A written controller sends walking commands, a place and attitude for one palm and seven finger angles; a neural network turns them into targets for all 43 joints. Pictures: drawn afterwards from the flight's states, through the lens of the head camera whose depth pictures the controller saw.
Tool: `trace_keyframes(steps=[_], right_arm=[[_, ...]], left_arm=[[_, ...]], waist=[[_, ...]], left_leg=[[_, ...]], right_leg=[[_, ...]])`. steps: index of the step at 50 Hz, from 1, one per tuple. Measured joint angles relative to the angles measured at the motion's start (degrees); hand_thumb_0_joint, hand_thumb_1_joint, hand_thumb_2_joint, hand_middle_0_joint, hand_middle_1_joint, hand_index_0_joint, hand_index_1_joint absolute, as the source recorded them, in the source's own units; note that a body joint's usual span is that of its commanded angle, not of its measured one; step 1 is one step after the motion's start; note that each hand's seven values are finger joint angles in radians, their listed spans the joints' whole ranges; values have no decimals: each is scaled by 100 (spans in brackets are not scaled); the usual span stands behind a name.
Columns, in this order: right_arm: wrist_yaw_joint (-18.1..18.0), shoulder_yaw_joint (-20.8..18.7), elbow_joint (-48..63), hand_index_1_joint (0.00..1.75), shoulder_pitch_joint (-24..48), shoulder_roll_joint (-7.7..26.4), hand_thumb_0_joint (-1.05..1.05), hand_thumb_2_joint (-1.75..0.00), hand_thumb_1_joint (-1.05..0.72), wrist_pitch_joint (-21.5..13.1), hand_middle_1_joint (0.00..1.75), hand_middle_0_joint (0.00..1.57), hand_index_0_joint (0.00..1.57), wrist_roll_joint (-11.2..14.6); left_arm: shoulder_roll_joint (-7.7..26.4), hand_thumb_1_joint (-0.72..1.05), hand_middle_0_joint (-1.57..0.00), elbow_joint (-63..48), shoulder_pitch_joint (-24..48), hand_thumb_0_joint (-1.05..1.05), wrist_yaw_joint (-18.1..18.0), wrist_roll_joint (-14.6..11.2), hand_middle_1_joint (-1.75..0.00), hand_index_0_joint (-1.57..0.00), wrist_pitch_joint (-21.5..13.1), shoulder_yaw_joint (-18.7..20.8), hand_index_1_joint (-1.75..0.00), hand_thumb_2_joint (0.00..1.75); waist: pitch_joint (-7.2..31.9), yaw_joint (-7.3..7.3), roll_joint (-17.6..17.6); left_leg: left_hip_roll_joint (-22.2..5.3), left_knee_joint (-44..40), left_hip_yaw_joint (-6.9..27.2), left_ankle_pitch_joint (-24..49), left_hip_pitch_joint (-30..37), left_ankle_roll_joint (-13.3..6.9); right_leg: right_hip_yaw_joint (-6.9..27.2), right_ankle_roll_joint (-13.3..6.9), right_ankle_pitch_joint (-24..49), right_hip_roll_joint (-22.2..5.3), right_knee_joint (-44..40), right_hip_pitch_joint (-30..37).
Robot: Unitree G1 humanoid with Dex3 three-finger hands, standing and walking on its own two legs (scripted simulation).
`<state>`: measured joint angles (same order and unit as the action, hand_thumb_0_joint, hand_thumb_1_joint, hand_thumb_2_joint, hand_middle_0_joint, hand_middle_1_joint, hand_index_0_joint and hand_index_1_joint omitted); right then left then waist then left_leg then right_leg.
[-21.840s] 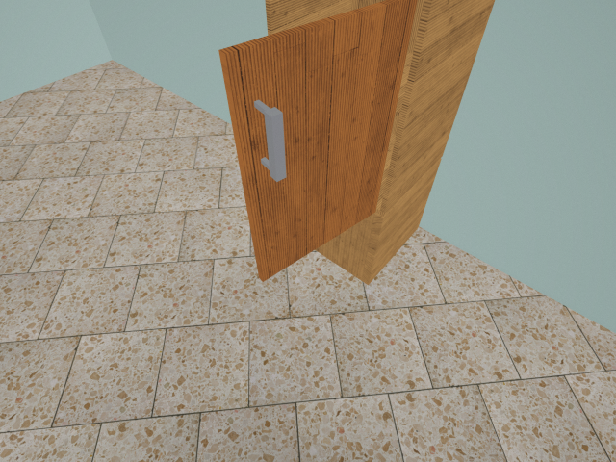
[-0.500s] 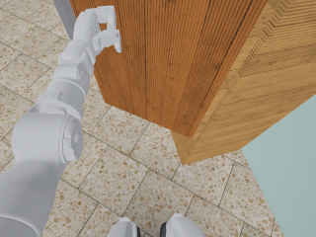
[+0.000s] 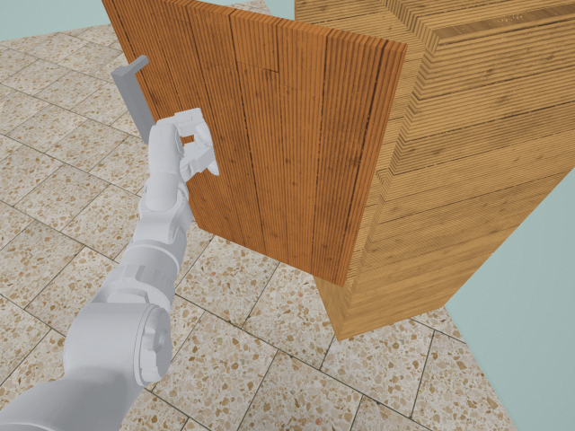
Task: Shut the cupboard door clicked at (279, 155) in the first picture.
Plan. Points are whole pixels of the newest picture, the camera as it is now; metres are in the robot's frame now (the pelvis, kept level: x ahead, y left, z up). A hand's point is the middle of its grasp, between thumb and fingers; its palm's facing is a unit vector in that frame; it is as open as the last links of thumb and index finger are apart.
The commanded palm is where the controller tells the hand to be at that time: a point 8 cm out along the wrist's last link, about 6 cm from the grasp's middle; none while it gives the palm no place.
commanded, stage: pull the fist back off the door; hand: left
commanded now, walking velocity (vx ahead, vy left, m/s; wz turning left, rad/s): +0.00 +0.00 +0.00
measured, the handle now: (146, 102) +0.61 +0.19 +0.12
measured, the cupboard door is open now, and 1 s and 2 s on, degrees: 48 48 48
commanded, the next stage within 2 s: draw the hand back to the body in 0.28 s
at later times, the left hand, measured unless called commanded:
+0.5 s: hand (195, 169) +0.44 +0.10 +0.13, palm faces +0.03 -1.00 +0.00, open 3.1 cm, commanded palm +0.38 +0.16 +0.13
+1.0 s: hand (82, 261) +0.30 +0.19 +0.15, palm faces +0.09 -0.99 -0.14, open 3.1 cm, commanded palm +0.26 +0.25 +0.16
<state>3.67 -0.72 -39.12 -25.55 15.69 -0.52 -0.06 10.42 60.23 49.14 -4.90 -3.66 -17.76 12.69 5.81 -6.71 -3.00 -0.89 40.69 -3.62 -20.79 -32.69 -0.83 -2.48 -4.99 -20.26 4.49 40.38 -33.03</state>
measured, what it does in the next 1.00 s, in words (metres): stands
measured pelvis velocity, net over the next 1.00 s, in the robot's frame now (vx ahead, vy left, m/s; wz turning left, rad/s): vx -0.01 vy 0.03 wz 0.02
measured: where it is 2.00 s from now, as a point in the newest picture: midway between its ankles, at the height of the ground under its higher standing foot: outside the picture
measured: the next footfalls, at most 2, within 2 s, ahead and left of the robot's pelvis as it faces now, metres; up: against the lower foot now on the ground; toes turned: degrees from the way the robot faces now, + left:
none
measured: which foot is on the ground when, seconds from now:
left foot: down 0.00-1.00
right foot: down 0.00-1.00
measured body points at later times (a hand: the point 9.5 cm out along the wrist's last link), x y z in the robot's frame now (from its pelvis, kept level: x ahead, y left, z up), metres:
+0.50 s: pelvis -0.02 +0.01 +0.00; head +0.02 -0.01 +0.45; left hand +0.43 +0.15 +0.13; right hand +0.09 -0.23 -0.12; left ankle -0.01 +0.11 -0.71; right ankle -0.01 -0.06 -0.71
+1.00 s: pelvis -0.01 +0.03 +0.02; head -0.03 +0.01 +0.47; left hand +0.29 +0.25 +0.16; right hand +0.19 -0.20 -0.05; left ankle -0.01 +0.11 -0.71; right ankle -0.01 -0.06 -0.71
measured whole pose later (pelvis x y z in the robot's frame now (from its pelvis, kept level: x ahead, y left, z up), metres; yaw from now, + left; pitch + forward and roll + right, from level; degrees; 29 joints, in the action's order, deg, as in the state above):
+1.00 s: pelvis -0.01 +0.03 +0.02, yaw +1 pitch -1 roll +0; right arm -3.1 2.0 -33.6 -9.1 14.4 -2.4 3.0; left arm 13.2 4.7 4.5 0.8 -7.6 -0.7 3.7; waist 2.3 0.8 -3.2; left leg 1.7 29.7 -3.0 -16.3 -12.3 -3.0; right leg -2.4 -2.6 -15.9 2.4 28.8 -11.8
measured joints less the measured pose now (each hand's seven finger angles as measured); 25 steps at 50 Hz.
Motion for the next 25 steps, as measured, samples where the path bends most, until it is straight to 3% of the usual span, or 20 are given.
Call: trace_keyframes(steps=[6, 15, 21, 25], right_arm=[[-133, -82, 77, 30, 473, 95, 1, -90, -91, -49, 29, 20, 20, 95], [-245, 21, 156, 30, 1044, -4, 1, -90, -91, -137, 29, 19, 20, 205], [-260, 169, 140, 30, 1122, -163, 1, -90, -91, -212, 29, 20, 20, 191], [-240, 218, 129, 30, 959, -219, 1, -90, -91, -204, 29, 20, 20, 156]], left_arm=[[-205, 90, -130, -639, -588, 2, 32, -150, -150, -130, 42, -368, -150, 90], [-348, 90, -130, -780, -707, 2, 49, -247, -150, -130, 184, -768, -150, 90], [-319, 90, -130, -310, -308, 2, 12, -278, -150, -130, 190, -739, -150, 90], [-259, 90, -130, -461, -431, 2, 124, -269, -150, -130, 105, -429, -150, 90]], waist=[[-106, 164, 73], [-120, 305, 116], [-153, 255, 125], [-109, 249, 106]], left_leg=[[27, -95, 65, 79, 251, 11], [96, -145, 139, 154, 459, -9], [134, -99, 160, 180, 384, -37], [127, -118, 49, 169, 368, -64]], right_leg=[[-61, -14, 55, -23, -101, 277], [-132, 14, 89, -90, -144, 514], [-159, 28, 106, -132, -101, 454], [-49, 55, 115, -126, -73, 380]])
